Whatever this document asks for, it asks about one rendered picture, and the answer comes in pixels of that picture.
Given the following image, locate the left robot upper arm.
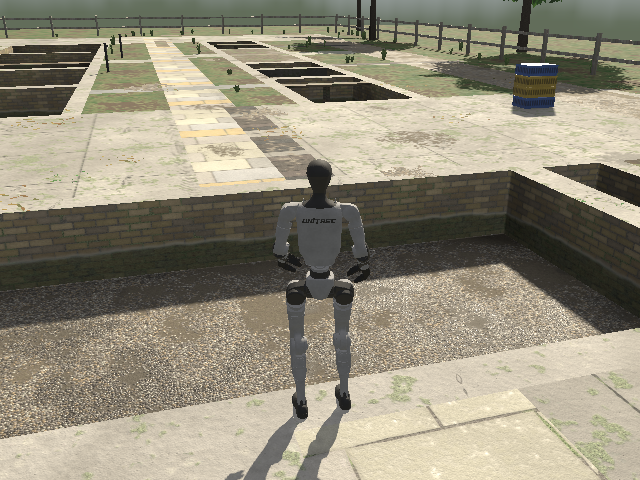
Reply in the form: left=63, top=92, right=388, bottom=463
left=273, top=202, right=299, bottom=256

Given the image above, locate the right robot shin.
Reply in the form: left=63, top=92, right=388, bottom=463
left=335, top=332, right=351, bottom=397

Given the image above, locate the right robot upper arm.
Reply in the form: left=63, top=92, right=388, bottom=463
left=340, top=203, right=368, bottom=258

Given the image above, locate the left robot forearm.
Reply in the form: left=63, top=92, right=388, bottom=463
left=272, top=240, right=289, bottom=263

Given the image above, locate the right robot forearm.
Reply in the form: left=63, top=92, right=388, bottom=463
left=356, top=242, right=370, bottom=270

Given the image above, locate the robot right hand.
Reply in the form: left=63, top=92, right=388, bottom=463
left=347, top=264, right=370, bottom=283

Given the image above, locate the left robot foot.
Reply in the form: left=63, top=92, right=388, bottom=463
left=292, top=392, right=308, bottom=419

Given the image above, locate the robot left hand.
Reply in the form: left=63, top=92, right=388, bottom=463
left=278, top=252, right=302, bottom=272

